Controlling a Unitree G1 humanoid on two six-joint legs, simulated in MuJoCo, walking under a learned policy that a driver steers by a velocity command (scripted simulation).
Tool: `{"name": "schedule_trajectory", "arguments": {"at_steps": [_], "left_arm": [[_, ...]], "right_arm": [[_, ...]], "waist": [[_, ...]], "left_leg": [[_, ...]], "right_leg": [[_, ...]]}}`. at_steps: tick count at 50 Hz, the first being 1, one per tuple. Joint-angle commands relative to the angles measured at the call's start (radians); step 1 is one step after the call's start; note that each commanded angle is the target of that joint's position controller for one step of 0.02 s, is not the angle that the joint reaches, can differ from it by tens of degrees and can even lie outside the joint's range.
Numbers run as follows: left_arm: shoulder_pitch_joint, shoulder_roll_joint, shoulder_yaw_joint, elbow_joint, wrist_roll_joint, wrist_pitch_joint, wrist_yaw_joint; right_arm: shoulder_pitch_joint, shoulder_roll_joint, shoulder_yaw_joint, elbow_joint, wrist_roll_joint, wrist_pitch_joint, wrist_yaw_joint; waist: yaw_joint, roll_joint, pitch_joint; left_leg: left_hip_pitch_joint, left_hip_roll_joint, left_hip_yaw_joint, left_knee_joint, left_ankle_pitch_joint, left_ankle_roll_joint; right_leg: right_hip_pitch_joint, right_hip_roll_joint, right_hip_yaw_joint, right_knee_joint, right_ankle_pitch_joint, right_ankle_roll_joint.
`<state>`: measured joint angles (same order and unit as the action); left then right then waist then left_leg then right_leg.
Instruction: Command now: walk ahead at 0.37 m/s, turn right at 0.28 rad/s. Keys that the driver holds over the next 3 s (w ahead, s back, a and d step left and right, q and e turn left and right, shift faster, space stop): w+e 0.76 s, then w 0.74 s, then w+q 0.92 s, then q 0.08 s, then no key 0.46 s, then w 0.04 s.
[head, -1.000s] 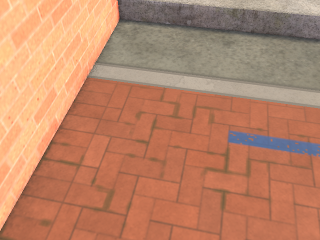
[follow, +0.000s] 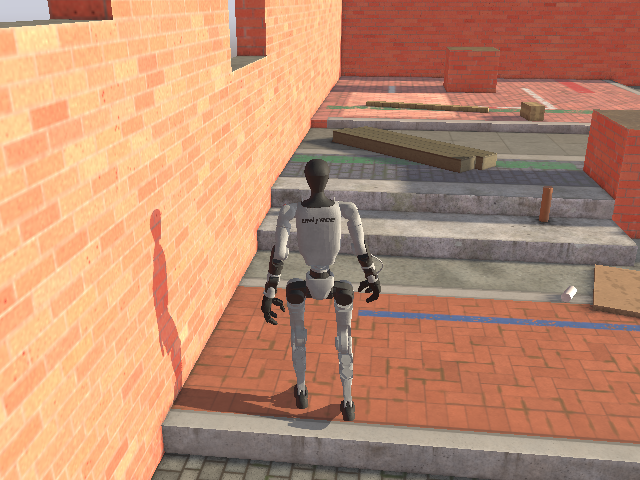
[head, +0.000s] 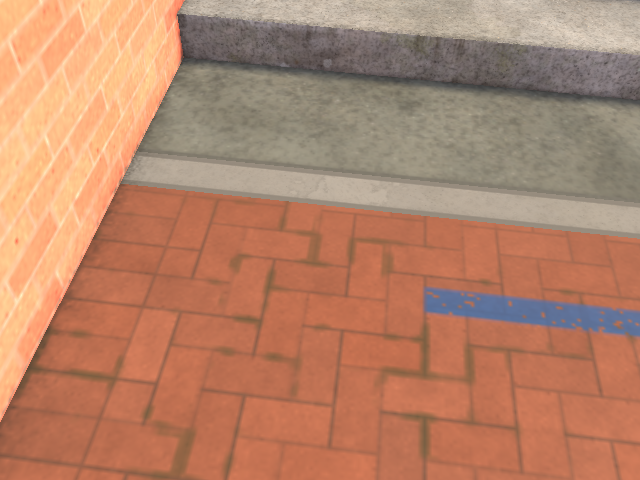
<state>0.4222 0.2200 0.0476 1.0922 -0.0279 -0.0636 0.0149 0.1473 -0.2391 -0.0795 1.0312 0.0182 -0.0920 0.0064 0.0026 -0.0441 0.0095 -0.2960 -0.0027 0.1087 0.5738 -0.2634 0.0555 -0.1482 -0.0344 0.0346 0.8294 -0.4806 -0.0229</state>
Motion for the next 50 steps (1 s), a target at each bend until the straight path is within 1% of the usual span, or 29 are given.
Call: {"name": "schedule_trajectory", "arguments": {"at_steps": [1, 3, 4, 5, 8, 12, 15, 18, 20, 21, 22, 23, 24, 25, 26, 27, 28, 29, 30, 31, 33, 34, 36, 38, 41, 46, 48, 49, 50], "left_arm": [[-0.138, 0.093, 0.017, -0.142, -0.034, -0.043, -0.014], [-0.142, 0.083, 0.029, -0.137, -0.025, -0.035, -0.009], [-0.128, 0.08, 0.035, -0.134, -0.024, -0.024, -0.011], [-0.123, 0.061, 0.035, -0.128, -0.026, -0.015, -0.013], [-0.181, 0.039, 0.036, -0.166, -0.023, 0.008, -0.018], [-0.305, 0.044, 0.031, -0.238, -0.012, 0.007, -0.03], [-0.423, 0.028, 0.016, -0.291, -0.002, 0.003, -0.053], [-0.486, 0.028, 0.009, -0.336, -0.006, 0.003, -0.077], [-0.472, 0.061, 0.022, -0.359, -0.006, 0.006, -0.088], [-0.417, 0.09, 0.036, -0.359, -0.007, 0.01, -0.09], [-0.306, 0.134, 0.058, -0.342, -0.01, 0.012, -0.09], [-0.143, 0.198, 0.092, -0.305, -0.01, 0.016, -0.08], [-0.007, 0.282, 0.129, -0.273, -0.004, 0.029, -0.052], [-0.04, 0.363, 0.134, -0.282, 0.002, 0.022, -0.044], [-0.016, 0.289, 0.108, -0.304, 0.013, 0.008, -0.049], [-0.041, 0.232, 0.092, -0.297, 0.021, -0.008, -0.051], [-0.114, 0.198, 0.081, -0.309, 0.012, -0.018, -0.051], [-0.191, 0.167, 0.071, -0.333, 0.015, -0.023, -0.052], [-0.236, 0.144, 0.061, -0.35, 0.025, -0.026, -0.049], [-0.246, 0.143, 0.058, -0.358, 0.029, -0.029, -0.048], [-0.22, 0.169, 0.063, -0.356, 0.018, -0.036, -0.039], [-0.2, 0.185, 0.067, -0.356, 0.017, -0.038, -0.032], [-0.152, 0.2, 0.071, -0.351, 0.015, -0.035, -0.017], [-0.117, 0.2, 0.071, -0.35, 0.011, -0.027, -0.009], [-0.074, 0.186, 0.065, -0.34, 0.008, -0.021, -0.002], [-0.002, 0.187, 0.063, -0.315, 0.013, -0.006, 0.004], [-0.01, 0.198, 0.066, -0.316, 0.017, 0.005, 0.008], [-0.032, 0.199, 0.064, -0.323, 0.015, 0.008, 0.008], [-0.058, 0.182, 0.055, -0.334, 0.018, 0.006, 0.003]], "right_arm": [[0.182, -0.089, 0.002, 0.006, -0.016, -0.021, -0.009], [0.11, -0.053, 0.022, -0.01, -0.019, -0.027, 0.002], [0.113, -0.035, 0.03, -0.003, -0.025, -0.027, 0.004], [0.129, -0.04, 0.03, 0.004, -0.029, -0.029, 0.002], [0.162, -0.08, 0.026, 0.006, -0.039, -0.029, -0.014], [0.151, -0.112, 0.018, -0.024, -0.047, -0.027, -0.031], [0.202, -0.13, 0.009, -0.033, -0.034, -0.025, -0.036], [0.237, -0.149, -0.003, -0.039, -0.018, -0.01, -0.033], [0.223, -0.175, -0.012, -0.055, -0.013, 0.005, -0.034], [0.205, -0.194, -0.018, -0.066, -0.011, 0.014, -0.036], [0.183, -0.212, -0.023, -0.078, -0.009, 0.024, -0.038], [0.157, -0.217, -0.023, -0.093, -0.004, 0.029, -0.038], [0.168, -0.188, -0.012, -0.115, -0.016, 0.022, -0.038], [0.256, -0.014, 0.034, -0.173, -0.036, -0.006, -0.025], [0.139, -0.09, 0.025, -0.21, 0.009, -0.054, -0.016], [0.048, -0.122, 0.015, -0.242, 0.042, -0.073, -0.012], [0.042, -0.122, 0.018, -0.243, 0.028, -0.083, -0.018], [0.055, -0.134, 0.009, -0.23, 0.008, -0.081, -0.026], [0.083, -0.151, -0.001, -0.228, -0.001, -0.066, -0.026], [0.094, -0.153, -0.007, -0.233, -0.006, -0.049, -0.025], [0.074, -0.129, -0.005, -0.251, -0.029, -0.022, -0.029], [0.036, -0.122, -0.003, -0.267, -0.036, -0.015, -0.033], [-0.056, -0.119, -0.002, -0.301, -0.038, -0.013, -0.036], [-0.13, -0.106, 0.003, -0.322, -0.035, -0.018, -0.031], [-0.207, -0.082, 0.015, -0.339, -0.024, -0.029, -0.009], [-0.282, -0.113, 0.015, -0.377, -0.018, -0.055, 0.026], [-0.235, -0.134, 0.008, -0.371, -0.015, -0.061, 0.029], [-0.151, -0.155, -0.004, -0.35, -0.018, -0.065, 0.026], [-0.01, -0.193, -0.02, -0.317, -0.027, -0.068, 0.023]], "waist": [[-0.078, 0.16, -0.001], [-0.036, 0.127, 0.068], [-0.021, 0.133, 0.075], [-0.016, 0.127, 0.079], [-0.013, 0.088, 0.101], [-0.02, 0.073, 0.128], [-0.062, 0.063, 0.148], [-0.073, 0.07, 0.153], [-0.036, 0.113, 0.106], [0.007, 0.149, 0.055], [0.071, 0.174, -0.013], [0.161, 0.16, -0.102], [0.203, 0.066, -0.183], [0.053, -0.198, -0.268], [0.112, -0.091, -0.373], [0.117, -0.059, -0.24], [0.07, 0.023, -0.16], [0.021, 0.06, -0.115], [-0.018, 0.05, -0.096], [-0.037, 0.043, -0.079], [-0.044, 0.043, -0.049], [-0.035, 0.036, -0.033], [-0.005, 0.019, -0.01], [0.025, -0.007, -0.008], [0.069, -0.043, -0.004], [0.101, -0.048, 0.009], [0.068, -0.081, 0.001], [0.02, -0.092, -0.039], [-0.05, -0.082, -0.143]], "left_leg": [[0.384, 0.392, -0.583, -0.403, -0.25, 0.179], [0.262, 0.312, -0.36, -0.455, -0.125, 0.103], [0.229, 0.277, -0.269, -0.462, -0.046, 0.079], [0.22, 0.266, -0.212, -0.461, 0.013, 0.075], [0.206, 0.268, -0.125, -0.481, 0.103, 0.091], [0.203, 0.268, -0.022, -0.502, 0.178, 0.101], [0.243, 0.274, 0.053, -0.5, 0.242, 0.102], [0.354, 0.289, 0.106, -0.442, 0.371, 0.091], [0.407, 0.304, 0.135, -0.34, 0.727, 0.069], [0.43, 0.308, 0.149, -0.243, 0.921, 0.057], [0.422, 0.302, 0.156, -0.091, 1.032, 0.045], [0.345, 0.266, 0.17, 0.126, 0.996, 0.013], [0.091, 0.219, 0.164, 0.429, 0.659, -0.035], [-0.332, 0.006, 0.054, 0.795, -0.272, -0.091], [-0.423, -0.019, -0.183, 0.92, -0.305, -0.07], [-0.52, 0.031, -0.194, 0.913, -0.211, -0.039], [-0.488, 0.084, -0.198, 0.83, -0.108, -0.022], [-0.423, 0.117, -0.194, 0.749, -0.06, -0.024], [-0.35, 0.145, -0.206, 0.702, -0.032, -0.026], [-0.321, 0.152, -0.206, 0.661, -0.023, -0.035], [-0.313, 0.154, -0.189, 0.562, 0.005, -0.065], [-0.332, 0.148, -0.18, 0.503, 0.054, -0.081], [-0.376, 0.126, -0.172, 0.35, 0.177, -0.102], [-0.357, 0.091, -0.171, 0.187, 0.301, -0.106], [-0.292, 0.057, -0.143, 0.015, 0.426, -0.097], [-0.339, 0.036, -0.142, -0.09, 0.324, -0.046], [-0.281, 0.015, -0.121, -0.109, 0.218, -0.013], [-0.164, -0.012, -0.093, -0.144, 0.209, 0.014], [0.056, 0.019, -0.114, -0.125, 0.271, 0.06]], "right_leg": [[-0.583, -0.027, 0.097, 0.502, 0.066, -0.064], [-0.553, -0.079, 0.083, 0.431, 0.208, -0.085], [-0.52, -0.092, 0.074, 0.41, 0.244, -0.087], [-0.515, -0.098, 0.062, 0.4, 0.257, -0.086], [-0.604, -0.112, 0.062, 0.359, 0.32, -0.051], [-0.652, -0.121, 0.037, 0.153, 0.439, -0.007], [-0.625, -0.113, -0.049, -0.009, 0.493, -0.022], [-0.607, -0.089, -0.104, -0.125, 0.449, -0.056], [-0.507, -0.027, -0.157, -0.161, 0.389, -0.089], [-0.425, 0.014, -0.18, -0.157, 0.343, -0.11], [-0.29, 0.056, -0.191, -0.162, 0.31, -0.136], [-0.054, 0.102, -0.186, -0.234, 0.354, -0.173], [0.24, 0.01, 0.005, -0.256, 0.301, -0.212], [0.509, -0.247, 0.599, -0.383, 0.1, -0.383], [0.537, -0.303, 0.829, -0.556, 0.031, -0.402], [0.458, -0.283, 0.691, -0.575, 0.116, -0.344], [0.295, -0.239, 0.545, -0.565, 0.232, -0.309], [0.148, -0.196, 0.439, -0.566, 0.317, -0.284], [0.043, -0.165, 0.374, -0.588, 0.37, -0.271], [-0.015, -0.15, 0.355, -0.609, 0.384, -0.272], [-0.094, -0.131, 0.298, -0.633, 0.456, -0.279], [-0.113, -0.117, 0.271, -0.642, 0.478, -0.278], [-0.11, -0.092, 0.242, -0.64, 0.495, -0.26], [-0.103, -0.063, 0.215, -0.619, 0.472, -0.225], [-0.082, -0.057, 0.191, -0.607, 0.423, -0.194], [0.122, -0.139, 0.278, -0.49, 0.503, -0.189], [0.166, -0.157, 0.298, -0.435, 0.655, -0.175], [0.171, -0.131, 0.277, -0.357, 0.836, -0.158], [0.117, -0.081, 0.233, -0.201, 0.926, -0.13]]}}
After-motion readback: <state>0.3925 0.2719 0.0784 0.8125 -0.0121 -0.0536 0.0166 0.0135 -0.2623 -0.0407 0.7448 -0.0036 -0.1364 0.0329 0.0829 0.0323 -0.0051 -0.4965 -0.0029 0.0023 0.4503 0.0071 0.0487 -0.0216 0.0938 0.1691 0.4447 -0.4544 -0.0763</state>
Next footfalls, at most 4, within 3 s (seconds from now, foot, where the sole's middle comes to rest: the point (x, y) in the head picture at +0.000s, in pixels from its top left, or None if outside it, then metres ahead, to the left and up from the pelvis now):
0.48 right None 0.37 -0.19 -0.77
1.00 left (386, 386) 0.73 -0.14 -0.77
1.52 right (530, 347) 0.84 -0.50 -0.77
2.08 left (463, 235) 1.20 -0.39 -0.77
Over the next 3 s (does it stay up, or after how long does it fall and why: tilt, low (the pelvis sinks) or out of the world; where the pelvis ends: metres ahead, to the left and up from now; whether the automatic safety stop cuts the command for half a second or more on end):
stays up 1.37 -0.51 0.01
